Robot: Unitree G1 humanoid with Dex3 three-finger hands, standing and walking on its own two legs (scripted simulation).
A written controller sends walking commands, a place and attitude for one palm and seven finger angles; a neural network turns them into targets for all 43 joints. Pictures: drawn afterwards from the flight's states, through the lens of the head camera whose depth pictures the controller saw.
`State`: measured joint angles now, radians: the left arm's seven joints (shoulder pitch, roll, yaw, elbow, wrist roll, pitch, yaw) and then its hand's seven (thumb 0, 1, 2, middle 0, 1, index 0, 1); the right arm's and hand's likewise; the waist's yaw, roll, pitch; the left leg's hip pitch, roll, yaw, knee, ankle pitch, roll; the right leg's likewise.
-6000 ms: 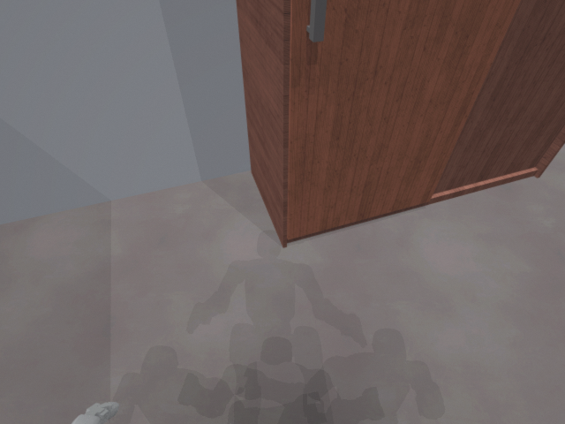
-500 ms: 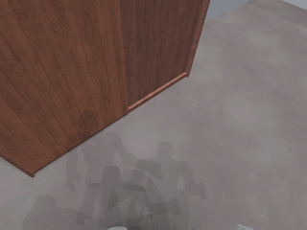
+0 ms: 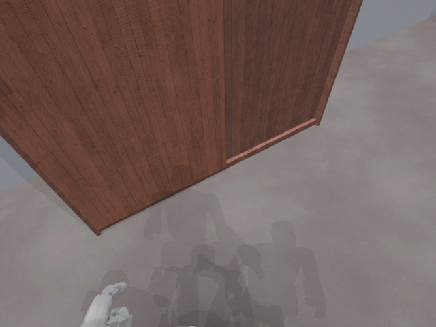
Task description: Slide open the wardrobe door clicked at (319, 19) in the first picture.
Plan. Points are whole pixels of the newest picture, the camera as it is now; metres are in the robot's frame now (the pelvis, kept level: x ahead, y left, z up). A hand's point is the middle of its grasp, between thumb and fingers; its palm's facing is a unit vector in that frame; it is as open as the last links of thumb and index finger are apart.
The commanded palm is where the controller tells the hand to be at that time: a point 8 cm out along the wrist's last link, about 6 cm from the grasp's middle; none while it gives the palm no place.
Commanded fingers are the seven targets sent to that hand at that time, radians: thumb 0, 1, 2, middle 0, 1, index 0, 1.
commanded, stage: turn to face it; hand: left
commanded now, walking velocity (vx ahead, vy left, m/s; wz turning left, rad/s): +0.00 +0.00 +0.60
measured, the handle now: out of the picture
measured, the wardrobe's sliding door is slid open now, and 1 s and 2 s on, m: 0.00 0.00 0.00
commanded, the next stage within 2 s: take the last steps up to it in 0.84 s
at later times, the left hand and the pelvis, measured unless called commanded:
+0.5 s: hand out of the picture -0.08 +0.26 -0.18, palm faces +0.36 -0.90 -0.27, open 7.4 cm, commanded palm none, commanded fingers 0.00 0.90 0.90 -0.20 -0.30 -0.20 -0.30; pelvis -0.04 +0.04 +0.00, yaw +19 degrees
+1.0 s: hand out of the picture -0.06 +0.21 -0.14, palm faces +0.47 -0.84 -0.27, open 7.4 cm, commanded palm none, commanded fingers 0.00 0.90 0.90 -0.20 -0.30 -0.20 -0.30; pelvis -0.05 +0.00 +0.01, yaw +28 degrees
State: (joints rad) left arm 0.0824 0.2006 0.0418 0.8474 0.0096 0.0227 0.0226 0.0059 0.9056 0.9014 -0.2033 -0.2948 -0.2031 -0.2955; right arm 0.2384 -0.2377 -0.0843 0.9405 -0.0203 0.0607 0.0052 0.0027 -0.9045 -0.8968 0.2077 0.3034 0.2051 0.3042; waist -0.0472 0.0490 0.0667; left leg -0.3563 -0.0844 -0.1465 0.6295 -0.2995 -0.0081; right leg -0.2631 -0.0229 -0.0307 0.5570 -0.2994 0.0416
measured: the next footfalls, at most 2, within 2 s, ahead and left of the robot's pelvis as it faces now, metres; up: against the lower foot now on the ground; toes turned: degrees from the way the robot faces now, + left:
left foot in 0.42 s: -0.03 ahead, +0.15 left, +0.00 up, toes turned +23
right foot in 0.92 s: +0.02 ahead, -0.07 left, +0.00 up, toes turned +23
